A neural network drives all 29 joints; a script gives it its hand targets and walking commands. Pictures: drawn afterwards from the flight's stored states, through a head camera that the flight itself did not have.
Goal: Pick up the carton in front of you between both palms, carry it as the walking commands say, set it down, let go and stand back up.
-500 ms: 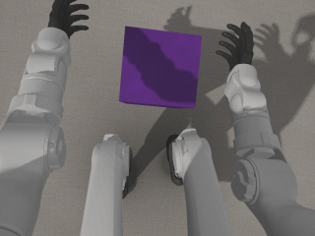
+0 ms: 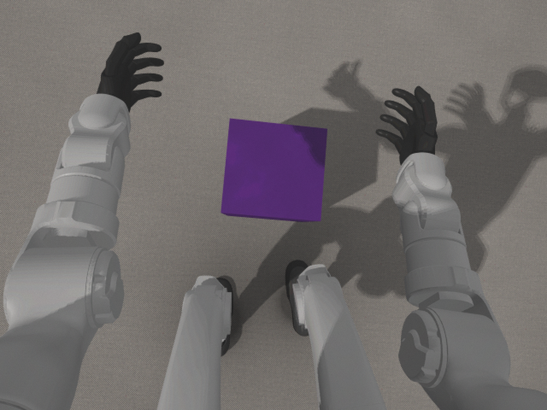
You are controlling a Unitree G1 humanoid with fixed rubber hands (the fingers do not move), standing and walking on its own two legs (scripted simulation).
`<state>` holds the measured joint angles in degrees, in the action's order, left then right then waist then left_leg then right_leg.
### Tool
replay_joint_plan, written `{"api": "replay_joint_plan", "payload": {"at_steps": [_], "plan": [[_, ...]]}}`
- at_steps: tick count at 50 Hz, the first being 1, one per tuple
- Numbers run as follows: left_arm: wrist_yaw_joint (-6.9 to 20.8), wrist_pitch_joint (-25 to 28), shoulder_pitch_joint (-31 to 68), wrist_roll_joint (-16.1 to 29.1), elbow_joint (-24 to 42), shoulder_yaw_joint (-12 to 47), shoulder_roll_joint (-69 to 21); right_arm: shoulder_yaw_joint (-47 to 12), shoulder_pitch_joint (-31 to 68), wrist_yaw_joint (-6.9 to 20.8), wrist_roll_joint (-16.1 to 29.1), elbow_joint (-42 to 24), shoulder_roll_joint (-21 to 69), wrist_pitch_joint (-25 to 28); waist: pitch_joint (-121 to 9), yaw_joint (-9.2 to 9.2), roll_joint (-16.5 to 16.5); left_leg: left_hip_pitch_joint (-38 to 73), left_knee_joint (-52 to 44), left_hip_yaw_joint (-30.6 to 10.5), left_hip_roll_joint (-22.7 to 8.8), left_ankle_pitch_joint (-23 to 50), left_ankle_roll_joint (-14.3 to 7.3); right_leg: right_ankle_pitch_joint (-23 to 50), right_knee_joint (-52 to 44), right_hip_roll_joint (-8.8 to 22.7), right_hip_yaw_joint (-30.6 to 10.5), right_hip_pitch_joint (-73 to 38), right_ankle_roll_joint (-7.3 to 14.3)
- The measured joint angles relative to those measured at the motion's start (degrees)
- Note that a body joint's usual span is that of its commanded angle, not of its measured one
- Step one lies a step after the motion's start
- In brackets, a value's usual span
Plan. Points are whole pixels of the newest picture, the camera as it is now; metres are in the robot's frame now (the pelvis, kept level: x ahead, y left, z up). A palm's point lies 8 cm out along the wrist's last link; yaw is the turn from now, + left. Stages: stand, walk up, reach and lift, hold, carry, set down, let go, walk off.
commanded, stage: set down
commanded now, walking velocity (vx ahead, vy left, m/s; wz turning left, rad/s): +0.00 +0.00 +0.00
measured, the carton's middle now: (270, 178) +0.45 -0.05 -0.48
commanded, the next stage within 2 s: let go in 0.02 s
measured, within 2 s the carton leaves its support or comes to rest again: neither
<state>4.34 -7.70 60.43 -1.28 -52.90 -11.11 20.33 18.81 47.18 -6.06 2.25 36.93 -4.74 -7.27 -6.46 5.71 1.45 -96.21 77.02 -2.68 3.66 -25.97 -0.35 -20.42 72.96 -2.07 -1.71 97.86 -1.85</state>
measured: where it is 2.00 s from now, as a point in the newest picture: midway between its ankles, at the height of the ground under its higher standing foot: (260, 320)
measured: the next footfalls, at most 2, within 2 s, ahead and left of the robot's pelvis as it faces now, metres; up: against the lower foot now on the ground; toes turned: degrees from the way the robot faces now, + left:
none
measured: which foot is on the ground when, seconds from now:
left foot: down 0.00-1.00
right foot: down 0.00-1.00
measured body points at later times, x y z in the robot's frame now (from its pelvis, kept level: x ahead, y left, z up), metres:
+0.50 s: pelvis +0.06 -0.02 +0.12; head +0.25 +0.00 +0.53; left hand +0.39 +0.20 +0.01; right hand +0.35 -0.25 +0.02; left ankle +0.05 +0.11 -0.57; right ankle +0.09 -0.13 -0.57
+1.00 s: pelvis +0.10 +0.00 +0.17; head +0.12 -0.01 +0.62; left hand +0.27 +0.23 +0.09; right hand +0.27 -0.24 +0.09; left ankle +0.06 +0.11 -0.57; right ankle +0.09 -0.13 -0.57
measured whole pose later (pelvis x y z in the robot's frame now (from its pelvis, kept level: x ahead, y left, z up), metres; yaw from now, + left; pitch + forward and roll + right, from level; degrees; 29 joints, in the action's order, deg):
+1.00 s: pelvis +0.10 +0.00 +0.17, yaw +0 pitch +0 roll -1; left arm 3.5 -3.6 -12.6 -0.2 -26.2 -2.6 12.1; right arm 2.0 -13.5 4.1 0.5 24.5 -12.8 -4.2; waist 3.2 0.2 0.8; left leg -7.6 24.9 -3.5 1.5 -17.0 -0.7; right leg -13.4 24.1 -1.7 -2.9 10.6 -0.1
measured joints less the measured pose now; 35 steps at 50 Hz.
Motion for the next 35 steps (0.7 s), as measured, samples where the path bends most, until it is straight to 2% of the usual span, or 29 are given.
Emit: {"api": "replay_joint_plan", "payload": {"at_steps": [4, 8, 13, 18, 25, 35], "plan": [[0.12, 0.69, -1.04, -1.22, -0.89, -1.04, -0.76, 0.34, -1.22, 0.85, -1.26, 0.73, 0.33, 0.67, -0.24, -0.05, -0.08, 4.12, -4.97, -0.18, -0.05, 1.59, 0.02, 1.43, -4.85, 0.16, -0.06, -4.17, 0.11], [-1.02, 1.31, -4.67, -2.93, 0.71, -2.1, -2.69, -0.6, -4.71, 2.35, -3.06, 0.08, 0.23, 1.5, -0.46, -0.53, -0.27, 8.56, -9.83, -0.31, -0.01, 3.0, 0.13, 2.57, -9.37, 0.41, -0.16, -8.55, 0.33], [-4.15, 1.88, -15.54, -4.52, 7.04, -2.33, -6.74, -3.5, -13.9, 5.48, -5.67, -2.38, -0.68, 2.48, -0.28, -1.44, -0.76, 16.71, -16.51, -0.55, 0.13, 4.43, 0.38, 3.38, -15.12, 0.85, -0.2, -16.4, 0.85], [-6.0, 2.98, -28.81, -3.66, 13.62, -0.98, -9.29, -6.85, -24.08, 8.39, -6.14, -4.76, -2.65, 3.31, 0.87, -1.87, -1.48, 27.33, -23.12, -0.99, -0.09, 5.35, 0.65, 3.81, -20.87, 0.95, -0.02, -26.7, 1.48], [-5.18, 5.49, -41.82, -1.81, 17.19, 1.29, -9.26, -11.38, -35.79, 10.18, -3.17, -6.71, -5.19, 5.18, 2.37, -1.72, -2.41, 42.3, -30.61, -1.58, -0.98, 5.81, 0.96, 4.01, -27.73, 0.45, 0.31, -41.36, 2.21], [-3.66, 8.45, -58.51, -0.43, 20.09, 4.46, -8.76, -16.4, -53.51, 9.51, -0.65, -11.73, -5.91, 7.44, 4.48, -2.05, -2.86, 64.0, -41.94, -1.38, -2.16, 7.12, 0.8, 5.17, -38.37, -0.19, -0.26, -62.61, 2.56]]}}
